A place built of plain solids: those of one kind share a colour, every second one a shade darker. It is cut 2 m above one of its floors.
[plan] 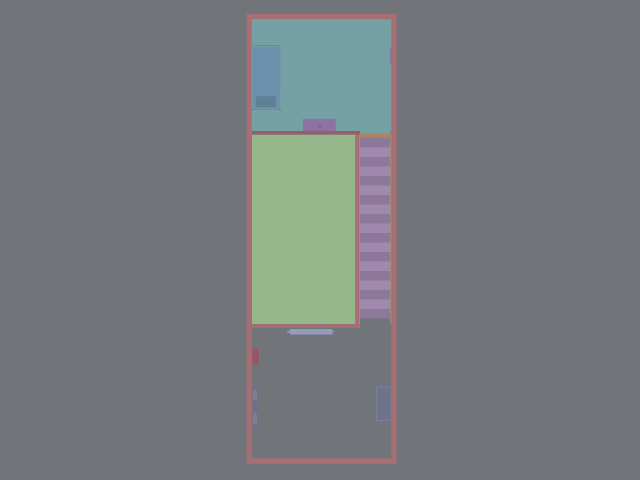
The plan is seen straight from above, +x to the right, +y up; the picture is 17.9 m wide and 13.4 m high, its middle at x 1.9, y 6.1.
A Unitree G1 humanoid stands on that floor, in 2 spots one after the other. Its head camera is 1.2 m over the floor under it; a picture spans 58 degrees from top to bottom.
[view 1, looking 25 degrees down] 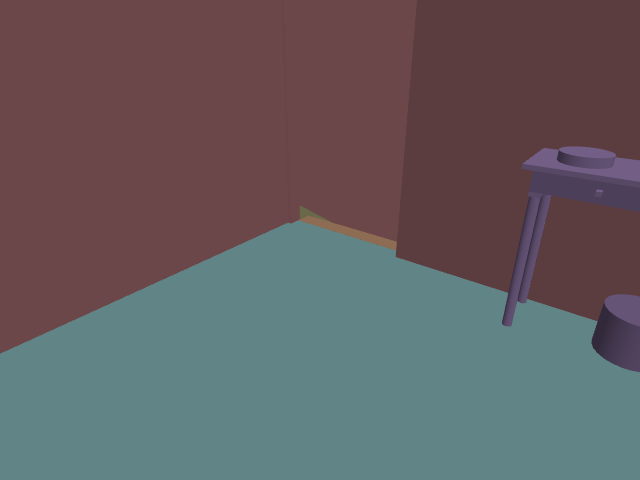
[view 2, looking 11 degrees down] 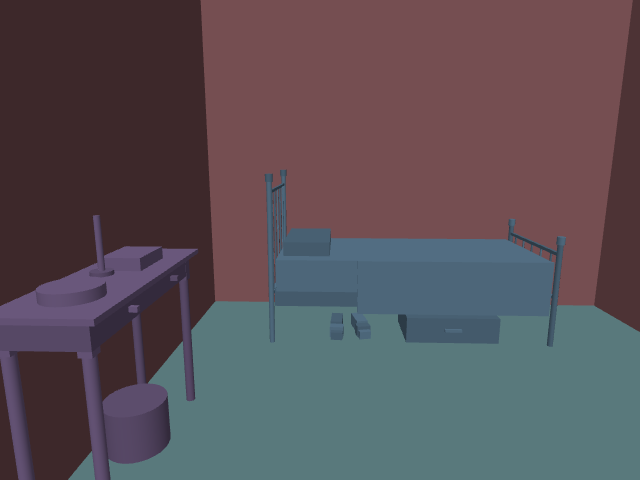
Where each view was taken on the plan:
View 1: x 1.95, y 11.26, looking -52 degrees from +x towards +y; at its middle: upper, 2.84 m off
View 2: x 3.44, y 10.14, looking -178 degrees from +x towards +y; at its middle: single_bed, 2.91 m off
